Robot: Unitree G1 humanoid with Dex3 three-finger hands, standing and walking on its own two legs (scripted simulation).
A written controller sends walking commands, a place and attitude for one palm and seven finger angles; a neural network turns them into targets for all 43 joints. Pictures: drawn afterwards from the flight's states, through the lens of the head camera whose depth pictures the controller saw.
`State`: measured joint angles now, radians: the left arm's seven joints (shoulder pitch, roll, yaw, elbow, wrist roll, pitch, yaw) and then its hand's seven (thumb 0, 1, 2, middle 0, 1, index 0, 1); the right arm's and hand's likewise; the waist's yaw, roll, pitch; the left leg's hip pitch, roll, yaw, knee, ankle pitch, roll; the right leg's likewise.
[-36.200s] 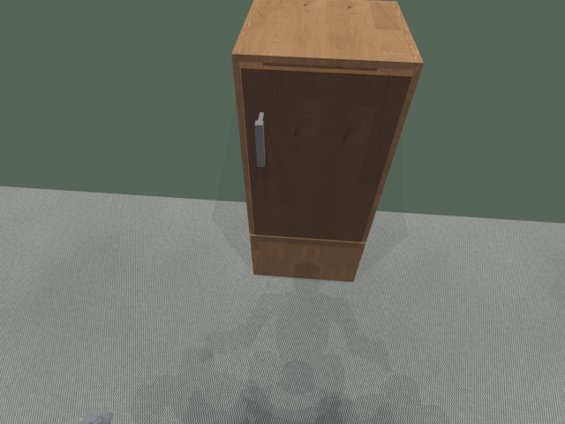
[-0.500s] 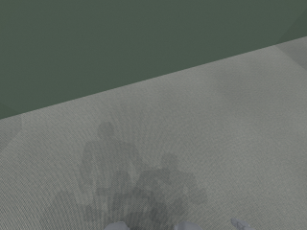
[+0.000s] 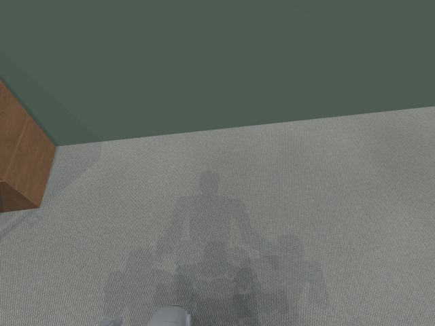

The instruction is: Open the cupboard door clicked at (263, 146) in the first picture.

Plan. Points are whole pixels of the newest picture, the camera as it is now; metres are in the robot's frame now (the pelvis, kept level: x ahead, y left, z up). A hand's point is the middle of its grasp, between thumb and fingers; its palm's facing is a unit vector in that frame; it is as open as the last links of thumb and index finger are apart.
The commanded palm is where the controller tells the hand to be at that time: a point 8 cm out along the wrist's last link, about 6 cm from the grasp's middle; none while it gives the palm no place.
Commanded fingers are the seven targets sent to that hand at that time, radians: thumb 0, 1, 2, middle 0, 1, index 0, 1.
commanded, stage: turn to face it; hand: left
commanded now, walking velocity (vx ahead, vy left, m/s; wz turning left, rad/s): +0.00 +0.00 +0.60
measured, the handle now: out of the picture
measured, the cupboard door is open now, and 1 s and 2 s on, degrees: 46 46 46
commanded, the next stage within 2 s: take the last steps up to it in 1.40 s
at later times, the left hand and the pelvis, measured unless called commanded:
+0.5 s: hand out of the picture +0.06 +0.21 -0.15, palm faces +0.30 -0.90 -0.32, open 7.4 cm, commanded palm none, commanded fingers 0.00 0.90 0.90 -0.20 -0.30 -0.20 -0.30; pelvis +0.02 -0.03 -0.01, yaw +18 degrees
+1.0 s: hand out of the picture -0.03 +0.20 -0.17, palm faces +0.60 -0.76 -0.26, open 7.4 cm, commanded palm none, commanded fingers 0.00 0.90 0.90 -0.20 -0.30 -0.20 -0.30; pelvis +0.03 -0.02 +0.00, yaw +36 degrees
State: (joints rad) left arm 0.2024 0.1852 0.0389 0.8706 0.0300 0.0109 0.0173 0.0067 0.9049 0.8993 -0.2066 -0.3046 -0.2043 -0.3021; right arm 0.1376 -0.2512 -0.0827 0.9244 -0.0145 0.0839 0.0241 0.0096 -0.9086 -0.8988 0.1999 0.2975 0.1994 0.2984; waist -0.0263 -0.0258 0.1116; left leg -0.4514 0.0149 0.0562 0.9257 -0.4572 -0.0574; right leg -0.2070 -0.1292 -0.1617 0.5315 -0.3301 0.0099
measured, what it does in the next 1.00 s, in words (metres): steps on the spot, turning left: left foot, then right foot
